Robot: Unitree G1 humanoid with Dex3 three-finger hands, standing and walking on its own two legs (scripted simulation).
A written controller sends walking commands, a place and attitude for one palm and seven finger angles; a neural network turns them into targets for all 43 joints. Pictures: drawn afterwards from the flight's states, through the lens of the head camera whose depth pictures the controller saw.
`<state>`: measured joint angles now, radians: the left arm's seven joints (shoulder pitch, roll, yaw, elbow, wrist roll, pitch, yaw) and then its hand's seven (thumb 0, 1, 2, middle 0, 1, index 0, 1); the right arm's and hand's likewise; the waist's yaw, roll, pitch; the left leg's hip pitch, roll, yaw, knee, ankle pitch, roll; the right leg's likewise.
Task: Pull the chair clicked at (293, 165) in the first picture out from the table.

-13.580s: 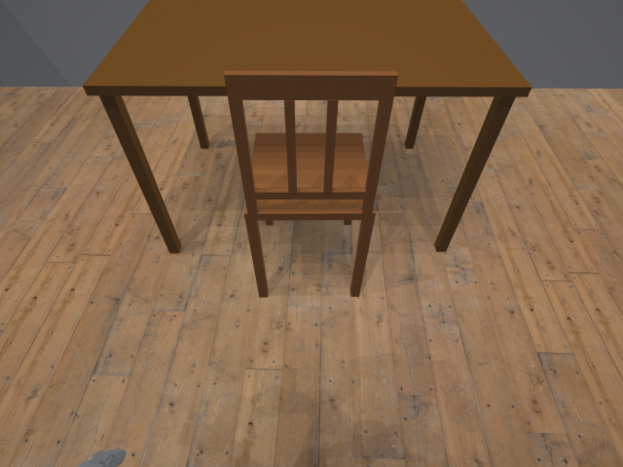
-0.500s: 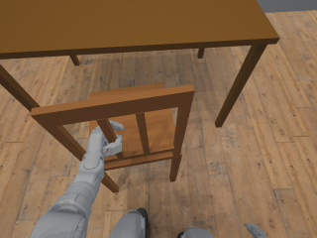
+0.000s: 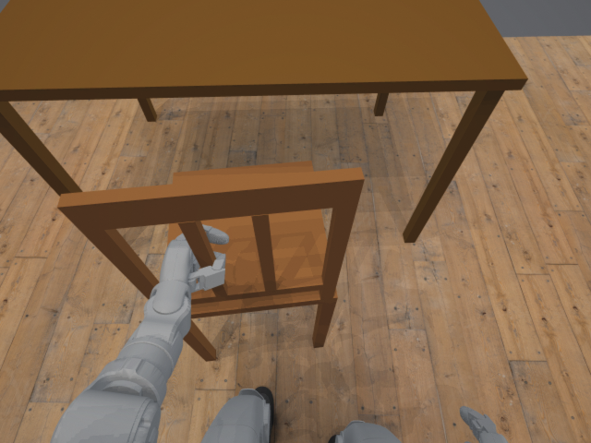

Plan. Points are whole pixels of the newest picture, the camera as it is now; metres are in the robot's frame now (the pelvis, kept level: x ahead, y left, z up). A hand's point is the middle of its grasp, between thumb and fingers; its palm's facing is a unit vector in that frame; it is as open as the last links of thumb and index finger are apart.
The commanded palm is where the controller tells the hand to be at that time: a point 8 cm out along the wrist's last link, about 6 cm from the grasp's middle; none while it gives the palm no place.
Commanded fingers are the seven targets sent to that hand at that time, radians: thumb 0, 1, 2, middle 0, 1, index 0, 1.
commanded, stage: step backward, pulling the chair out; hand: left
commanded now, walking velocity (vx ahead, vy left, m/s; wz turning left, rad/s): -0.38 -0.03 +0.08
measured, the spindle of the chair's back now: (207, 261) +0.38 +0.16 -0.07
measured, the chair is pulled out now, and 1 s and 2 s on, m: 0.18 0.27 0.53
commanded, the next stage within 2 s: none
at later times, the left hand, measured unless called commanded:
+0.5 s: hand (213, 274) +0.35 +0.14 -0.05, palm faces +0.03 -0.99 -0.16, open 5.6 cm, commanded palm +0.35 +0.19 -0.05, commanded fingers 0.00 0.90 0.90 -0.50 -1.45 -0.50 -1.45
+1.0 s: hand (201, 326) +0.27 +0.15 -0.05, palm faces +0.04 -0.99 -0.17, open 5.6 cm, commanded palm +0.26 +0.20 -0.05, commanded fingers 0.00 0.90 0.90 -0.50 -1.45 -0.50 -1.45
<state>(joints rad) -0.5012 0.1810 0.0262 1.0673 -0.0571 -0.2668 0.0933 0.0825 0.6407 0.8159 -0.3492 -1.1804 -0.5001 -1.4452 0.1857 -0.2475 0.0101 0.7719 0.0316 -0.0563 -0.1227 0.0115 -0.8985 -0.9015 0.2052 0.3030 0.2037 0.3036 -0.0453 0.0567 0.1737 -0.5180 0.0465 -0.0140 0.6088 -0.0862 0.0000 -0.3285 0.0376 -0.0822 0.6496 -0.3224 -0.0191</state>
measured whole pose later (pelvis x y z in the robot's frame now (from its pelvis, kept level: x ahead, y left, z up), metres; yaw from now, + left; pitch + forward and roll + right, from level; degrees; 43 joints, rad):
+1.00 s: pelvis -0.10 +0.01 +0.00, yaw +5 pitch +2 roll -1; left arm -0.58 0.17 0.03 1.03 -0.03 -0.20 0.09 0.09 0.65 0.79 -0.30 -1.26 -0.50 -1.45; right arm 0.17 -0.25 0.00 0.78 0.03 -0.01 -0.12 0.01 -0.90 -0.90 0.21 0.30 0.20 0.30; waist -0.08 0.02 0.19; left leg -0.39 0.03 -0.05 0.65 -0.28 -0.02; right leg -0.45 -0.04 -0.06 0.60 -0.19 0.01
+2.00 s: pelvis -0.34 -0.02 +0.00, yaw +3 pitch +0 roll -3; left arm -0.55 0.23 0.06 1.11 -0.06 -0.20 0.06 0.08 0.65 0.80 -0.31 -1.28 -0.50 -1.45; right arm 0.25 -0.24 0.00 0.78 0.03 -0.05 -0.11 0.01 -0.90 -0.90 0.20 0.30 0.20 0.30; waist 0.00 0.02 0.16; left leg -0.45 0.07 -0.03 0.68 -0.25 -0.01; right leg -0.38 0.00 -0.02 0.68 -0.38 0.01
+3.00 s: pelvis -0.33 -0.04 +0.02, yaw +3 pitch -2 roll +0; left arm 0.06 0.19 0.09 0.63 -0.05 -0.17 0.08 0.10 0.64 0.81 -0.35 -1.24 -0.50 -1.45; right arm 0.19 -0.21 0.01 0.71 0.02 -0.06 -0.09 0.01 -0.90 -0.90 0.20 0.30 0.20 0.30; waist 0.01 -0.01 0.08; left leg -0.22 0.04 -0.01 0.48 -0.21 -0.03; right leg -0.20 0.00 0.01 0.46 -0.21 0.01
